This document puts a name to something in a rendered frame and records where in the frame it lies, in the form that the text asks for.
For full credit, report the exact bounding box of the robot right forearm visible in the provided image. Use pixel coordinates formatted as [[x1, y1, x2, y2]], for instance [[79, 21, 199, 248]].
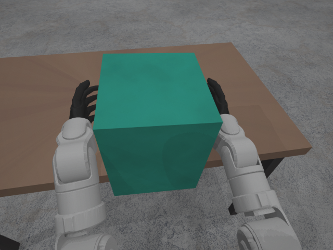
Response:
[[213, 114, 302, 250]]

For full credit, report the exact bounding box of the robot left forearm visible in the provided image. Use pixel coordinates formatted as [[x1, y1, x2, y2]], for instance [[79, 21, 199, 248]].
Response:
[[52, 117, 107, 250]]

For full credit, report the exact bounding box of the robot left upper arm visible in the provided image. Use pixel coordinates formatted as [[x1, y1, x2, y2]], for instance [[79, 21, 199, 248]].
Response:
[[60, 233, 118, 250]]

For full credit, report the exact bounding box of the carton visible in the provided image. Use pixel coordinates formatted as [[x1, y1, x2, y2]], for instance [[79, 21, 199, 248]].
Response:
[[93, 53, 223, 196]]

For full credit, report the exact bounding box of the robot left hand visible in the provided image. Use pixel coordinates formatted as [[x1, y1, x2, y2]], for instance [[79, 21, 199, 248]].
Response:
[[69, 80, 99, 123]]

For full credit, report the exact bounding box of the robot right hand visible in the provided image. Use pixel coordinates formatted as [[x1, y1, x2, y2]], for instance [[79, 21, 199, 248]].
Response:
[[207, 78, 229, 115]]

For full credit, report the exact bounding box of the table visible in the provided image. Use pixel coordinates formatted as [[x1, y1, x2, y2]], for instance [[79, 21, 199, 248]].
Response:
[[0, 42, 312, 250]]

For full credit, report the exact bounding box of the robot right upper arm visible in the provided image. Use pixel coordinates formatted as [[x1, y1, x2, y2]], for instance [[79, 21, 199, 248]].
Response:
[[237, 217, 301, 250]]

